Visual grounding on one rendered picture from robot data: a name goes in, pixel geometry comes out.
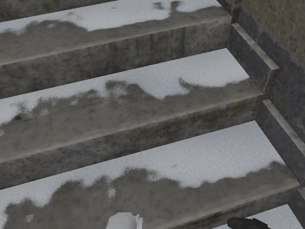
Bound right robot hand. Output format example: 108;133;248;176
227;218;271;229

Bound robot left thigh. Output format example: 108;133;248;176
106;212;144;229

